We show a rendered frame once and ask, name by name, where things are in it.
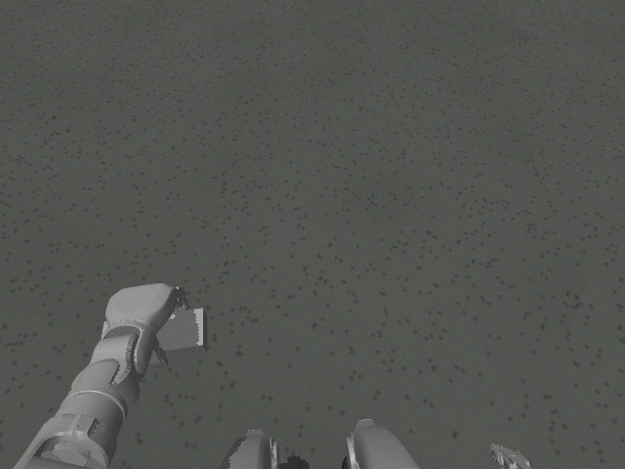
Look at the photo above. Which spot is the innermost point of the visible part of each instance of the left robot hand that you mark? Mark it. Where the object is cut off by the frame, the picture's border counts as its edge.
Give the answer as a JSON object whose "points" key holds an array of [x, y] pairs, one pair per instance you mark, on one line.
{"points": [[150, 304]]}

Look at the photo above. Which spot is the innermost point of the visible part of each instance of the right robot hand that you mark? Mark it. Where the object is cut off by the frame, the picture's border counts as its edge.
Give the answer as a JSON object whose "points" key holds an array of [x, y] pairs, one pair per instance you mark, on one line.
{"points": [[507, 458]]}

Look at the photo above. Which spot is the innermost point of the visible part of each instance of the left robot arm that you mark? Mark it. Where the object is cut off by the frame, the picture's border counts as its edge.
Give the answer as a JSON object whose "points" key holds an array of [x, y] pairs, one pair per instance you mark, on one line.
{"points": [[82, 434]]}

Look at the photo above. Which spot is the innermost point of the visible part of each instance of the small box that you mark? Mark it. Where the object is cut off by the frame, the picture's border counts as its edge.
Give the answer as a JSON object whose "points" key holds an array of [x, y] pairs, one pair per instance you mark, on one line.
{"points": [[184, 334]]}

